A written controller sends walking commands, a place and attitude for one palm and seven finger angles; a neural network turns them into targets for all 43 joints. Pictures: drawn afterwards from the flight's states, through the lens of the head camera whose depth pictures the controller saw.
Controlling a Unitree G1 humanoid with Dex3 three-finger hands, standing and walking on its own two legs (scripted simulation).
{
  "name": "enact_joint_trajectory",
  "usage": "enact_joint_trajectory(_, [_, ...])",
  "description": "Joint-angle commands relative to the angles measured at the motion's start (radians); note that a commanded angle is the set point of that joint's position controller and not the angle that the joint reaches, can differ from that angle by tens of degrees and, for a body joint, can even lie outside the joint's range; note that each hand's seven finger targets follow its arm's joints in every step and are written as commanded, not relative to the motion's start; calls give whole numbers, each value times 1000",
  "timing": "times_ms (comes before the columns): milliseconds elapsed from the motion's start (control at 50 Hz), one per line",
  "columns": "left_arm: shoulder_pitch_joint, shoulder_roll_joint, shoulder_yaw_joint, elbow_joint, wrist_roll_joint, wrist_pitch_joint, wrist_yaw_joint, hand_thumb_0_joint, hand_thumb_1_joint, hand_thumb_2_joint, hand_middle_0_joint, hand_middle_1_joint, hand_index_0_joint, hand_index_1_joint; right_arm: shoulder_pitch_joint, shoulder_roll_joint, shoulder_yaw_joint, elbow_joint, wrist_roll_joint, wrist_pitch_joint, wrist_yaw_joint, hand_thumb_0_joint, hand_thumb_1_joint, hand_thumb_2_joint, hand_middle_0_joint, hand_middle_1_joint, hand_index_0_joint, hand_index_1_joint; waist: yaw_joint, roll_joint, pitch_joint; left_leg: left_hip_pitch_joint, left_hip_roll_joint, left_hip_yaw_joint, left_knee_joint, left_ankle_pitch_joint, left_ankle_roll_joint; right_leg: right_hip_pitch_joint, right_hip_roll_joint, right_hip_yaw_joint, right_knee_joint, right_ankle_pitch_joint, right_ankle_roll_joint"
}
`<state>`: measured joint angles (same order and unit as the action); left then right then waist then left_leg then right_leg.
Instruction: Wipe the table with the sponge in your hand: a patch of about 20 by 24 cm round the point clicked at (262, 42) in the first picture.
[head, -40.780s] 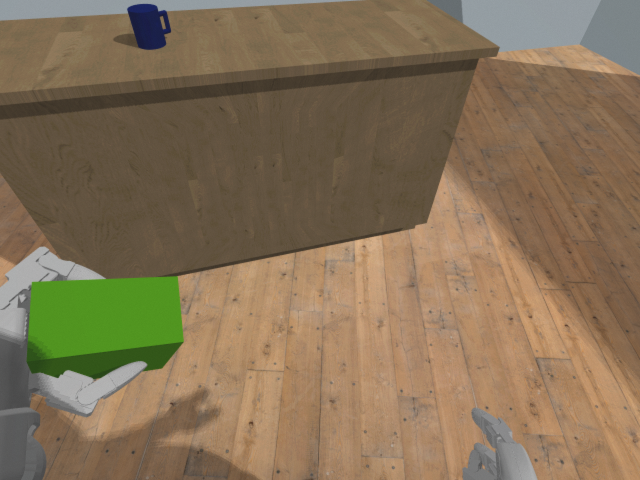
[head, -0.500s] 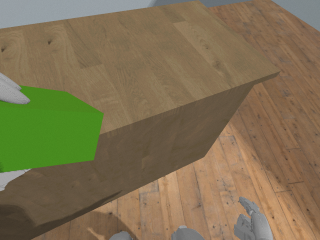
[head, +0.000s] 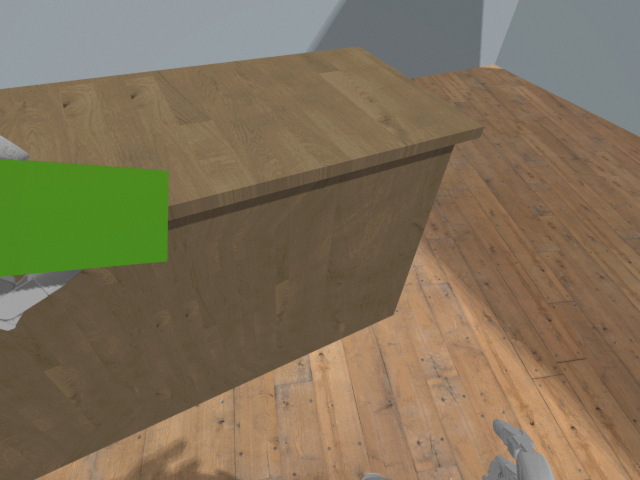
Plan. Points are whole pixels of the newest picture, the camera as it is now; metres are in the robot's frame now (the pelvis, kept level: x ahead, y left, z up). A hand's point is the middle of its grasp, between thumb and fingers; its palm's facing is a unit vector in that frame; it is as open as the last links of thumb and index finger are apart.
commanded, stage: stop stepping back and stand still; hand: left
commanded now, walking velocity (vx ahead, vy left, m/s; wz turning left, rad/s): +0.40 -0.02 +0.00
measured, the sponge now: (83, 208) +0.24 +0.20 +0.29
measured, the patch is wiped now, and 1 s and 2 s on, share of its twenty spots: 1.00 1.00 1.00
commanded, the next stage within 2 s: stand and wait in 0.58 s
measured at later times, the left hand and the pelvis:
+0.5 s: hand out of the picture +0.13 +0.21 +0.32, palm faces +0.56 -0.77 -0.31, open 10.3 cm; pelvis -0.07 -0.03 +0.02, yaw +2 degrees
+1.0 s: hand out of the picture +0.16 +0.21 +0.33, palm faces +0.61 -0.73 -0.30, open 10.3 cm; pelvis -0.04 -0.04 +0.02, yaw +4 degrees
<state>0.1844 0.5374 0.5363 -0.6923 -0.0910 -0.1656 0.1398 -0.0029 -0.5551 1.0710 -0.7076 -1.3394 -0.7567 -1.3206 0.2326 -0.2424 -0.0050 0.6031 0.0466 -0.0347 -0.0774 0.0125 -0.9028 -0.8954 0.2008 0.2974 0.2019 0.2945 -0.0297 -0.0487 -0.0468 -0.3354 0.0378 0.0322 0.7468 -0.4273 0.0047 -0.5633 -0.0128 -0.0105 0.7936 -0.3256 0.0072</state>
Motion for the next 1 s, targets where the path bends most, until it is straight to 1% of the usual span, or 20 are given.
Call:
enact_joint_trajectory(0, [-402, 184, 41, -33, 38, 0, 27, 0, 100, 1300, -1200, -1600, -1200, -1600, -96, -107, -26, -150, 7, -73, 19, 0, -900, -900, 200, 300, 200, 300, -24, 350, 22, -128, 271, -417, -515, -287, 206, -126, 12, 95, 523, -100, 16])
enact_joint_trajectory(40, [-267, 100, -7, 112, 34, 11, 12, 0, 100, 1300, -1200, -1600, -1200, -1600, -87, -96, -14, -112, 16, -88, 39, 0, -900, -900, 200, 300, 200, 300, 10, 174, 41, -149, 249, -281, -451, -247, 180, -72, -9, 63, 418, -84, 8])
enact_joint_trajectory(140, [-233, 40, -80, -6, 23, 20, 0, 0, 100, 1300, -1200, -1600, -1200, -1600, -139, -117, -1, -158, -8, -95, 24, 0, -900, -900, 200, 300, 200, 300, 48, 282, -29, -231, 149, -105, -304, -310, 80, 395, 46, -101, -161, -109, -26])
enact_joint_trajectory(160, [-212, 59, -68, -43, 31, 18, -4, 0, 100, 1300, -1200, -1600, -1200, -1600, -139, -110, -4, -163, -13, -94, 25, 0, -900, -900, 200, 300, 200, 300, 65, 143, -37, -282, 71, -25, -67, -274, 58, 461, 20, -51, -328, -70, -44])
enact_joint_trajectory(180, [-194, 106, -37, -68, 37, 13, -11, 0, 100, 1300, -1200, -1600, -1200, -1600, -143, -88, -9, -160, -12, -83, 31, 0, -900, -900, 200, 300, 200, 300, 62, -187, -36, -362, -32, 60, 348, -171, 35, 435, -140, 217, -478, -92, -116])
enact_joint_trajectory(200, [-215, 162, -8, -87, 38, 4, -14, 0, 100, 1300, -1200, -1600, -1200, -1600, -147, -104, -12, -148, -10, -81, 35, 0, -900, -900, 200, 300, 200, 300, 30, -303, -34, -399, -57, -63, 616, -74, 17, 286, -316, 538, -635, -160, -137])
enact_joint_trajectory(220, [-336, 166, 9, -204, 14, -22, -23, 0, 100, 1300, -1200, -1600, -1200, -1600, -198, -87, -1, -139, -10, -88, 34, 0, -900, -900, 200, 300, 200, 300, 7, -130, -17, -352, -15, -109, 652, 64, 7, 188, -322, 509, -646, -123, -132])
enact_joint_trajectory(300, [-200, 185, 94, -203, 1, -32, -14, 0, 100, 1300, -1200, -1600, -1200, -1600, -137, -60, -19, -113, -8, -52, 31, 0, -900, -900, 200, 300, 200, 300, -14, -7, -17, -131, 65, -81, 284, 138, 21, 31, -279, 302, -602, -340, -153])
enact_joint_trajectory(380, [-125, 120, 44, -54, -4, -17, 30, 0, 100, 1300, -1200, -1600, -1200, -1600, -130, -48, 9, -122, -13, -79, -13, 0, -900, -900, 200, 300, 200, 300, 7, 67, -116, 193, -10, 69, -269, -20, 54, 103, -148, 158, -420, -366, -115])
enact_joint_trajectory(420, [-169, 86, 15, -22, -3, -14, 40, 0, 100, 1300, -1200, -1600, -1200, -1600, -112, -114, -7, -138, -16, -92, -17, 0, -900, -900, 200, 300, 200, 300, 6, 379, -109, 276, 210, -315, -464, -232, 157, 7, 26, 6, -52, -217, -34])
enact_joint_trajectory(440, [-242, 110, 17, 0, 15, -4, 46, 0, 100, 1300, -1200, -1600, -1200, -1600, -109, -91, 5, -137, -2, -102, -13, 0, -900, -900, 200, 300, 200, 300, -4, 375, -67, 228, 305, -428, -531, -244, 217, -74, 53, -34, 153, -221, 0])
enact_joint_trajectory(460, [-262, 151, 62, 34, 26, 2, 38, 0, 100, 1300, -1200, -1600, -1200, -1600, -127, -94, -12, -132, -3, -112, -9, 0, -900, -900, 200, 300, 200, 300, 37, 235, -108, 178, 277, -310, -493, -30, 199, -1, 25, 14, 240, -198, -11])
enact_joint_trajectory(480, [-269, 116, -4, 83, 21, 10, 27, 0, 100, 1300, -1200, -1600, -1200, -1600, -73, -88, -5, -119, 7, -103, 4, 0, -900, -900, 200, 300, 200, 300, -4, 216, -53, 135, 268, -349, -494, -146, 198, -34, 20, -4, 216, -161, -5])
enact_joint_trajectory(580, [-100, 73, -33, 51, 20, 41, 11, 0, 100, 1300, -1200, -1600, -1200, -1600, -171, -96, 11, -169, -10, -91, 16, 0, -900, -900, 200, 300, 200, 300, 51, 75, 47, -218, 98, -86, -211, -149, 68, 427, -3, 4, -376, 20, -15])
enact_joint_trajectory(620, [-116, 132, -11, -65, 20, 22, -7, 0, 100, 1300, -1200, -1600, -1200, -1600, -198, -90, -11, -182, -13, -76, 30, 0, -900, -900, 200, 300, 200, 300, 31, -249, 7, -314, -22, -34, 313, -60, 16, 393, -322, 532, -621, -28, -137])
enact_joint_trajectory(660, [-138, 147, 41, -170, 18, -29, -7, 0, 100, 1300, -1200, -1600, -1200, -1600, -166, -75, -10, -126, -14, -83, 52, 0, -900, -900, 200, 300, 200, 300, 4, -16, -62, -202, 35, -93, 342, 55, 13, 319, -294, 415, -599, -58, -119])
enact_joint_trajectory(700, [-82, 223, 129, -303, 9, -47, 5, 0, 100, 1300, -1200, -1600, -1200, -1600, -143, -80, -20, -152, -12, -76, 51, 0, -900, -900, 200, 300, 200, 300, 5, 63, -68, -127, 58, -89, 186, 76, 15, 292, -288, 327, -542, 4, -129])
enact_joint_trajectory(760, [1, 148, 104, -295, -3, -50, 39, 0, 100, 1300, -1200, -1600, -1200, -1600, -134, -50, -3, -140, -24, -82, 29, 0, -900, -900, 200, 300, 200, 300, 6, 97, -132, 133, 34, -42, -219, 178, 36, 264, -201, 186, -433, 0, -106])
enact_joint_trajectory(820, [-45, 119, 93, -194, 2, -46, 61, 0, 100, 1300, -1200, -1600, -1200, -1600, -148, -98, -17, -138, -18, -91, 9, 0, -900, -900, 200, 300, 200, 300, 34, 260, -111, 135, 171, -254, -383, 135, 88, 268, -24, 77, -283, 62, -16])
enact_joint_trajectory(980, [-107, 75, 7, 119, 9, 11, 13, 0, 100, 1300, -1200, -1600, -1200, -1600, -136, -86, -16, -128, 12, -78, 26, 0, -900, -900, 200, 300, 200, 300, 6, -66, -30, 59, 38, -76, -137, 276, 24, 333, -158, 164, -471, 253, -35])
